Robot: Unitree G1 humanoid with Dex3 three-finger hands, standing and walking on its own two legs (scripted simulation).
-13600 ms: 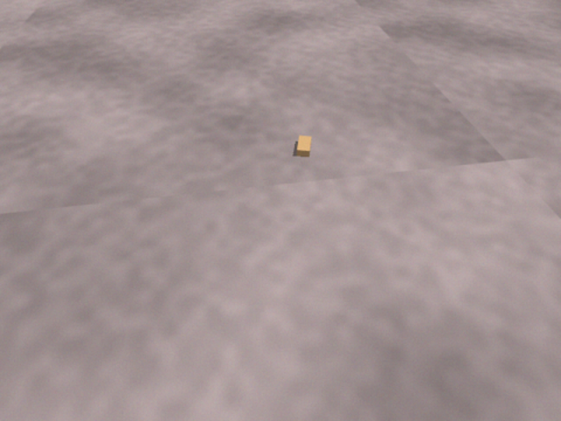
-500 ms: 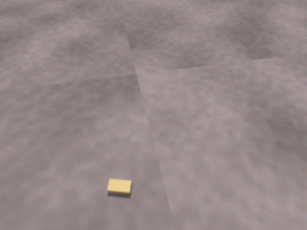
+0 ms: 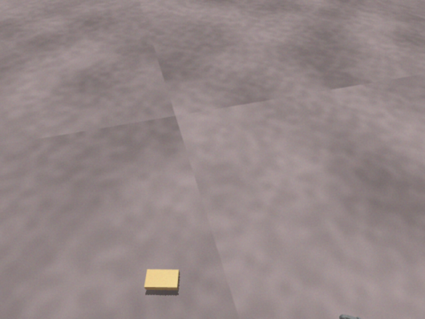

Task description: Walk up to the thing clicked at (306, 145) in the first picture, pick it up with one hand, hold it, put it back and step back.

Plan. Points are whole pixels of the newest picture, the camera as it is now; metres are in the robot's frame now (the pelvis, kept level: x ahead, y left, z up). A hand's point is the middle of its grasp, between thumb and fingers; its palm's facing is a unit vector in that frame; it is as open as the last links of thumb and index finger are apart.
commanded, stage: walk up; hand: left
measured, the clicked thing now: (162, 279) +0.41 +0.22 -0.75
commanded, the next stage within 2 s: stand in 0.90 s
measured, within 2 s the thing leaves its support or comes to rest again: neither
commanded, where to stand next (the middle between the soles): +0.03 -0.03 m, yaw +1 degrees
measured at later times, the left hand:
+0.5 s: hand out of the picture +0.07 +0.24 -0.15, palm faces -0.03 -0.94 -0.33, open 7.4 cm
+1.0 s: hand out of the picture +0.08 +0.23 -0.15, palm faces -0.03 -0.94 -0.33, open 7.4 cm
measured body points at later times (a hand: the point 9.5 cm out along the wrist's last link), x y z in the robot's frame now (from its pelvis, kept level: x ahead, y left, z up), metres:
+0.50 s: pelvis +0.00 -0.02 +0.01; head +0.01 -0.02 +0.46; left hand +0.08 +0.28 -0.13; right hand +0.07 -0.32 -0.13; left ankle -0.01 +0.10 -0.74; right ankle +0.00 -0.13 -0.74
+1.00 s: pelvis +0.00 -0.02 +0.01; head +0.01 -0.02 +0.46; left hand +0.08 +0.27 -0.13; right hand +0.08 -0.32 -0.12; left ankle -0.01 +0.10 -0.74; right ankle +0.00 -0.13 -0.74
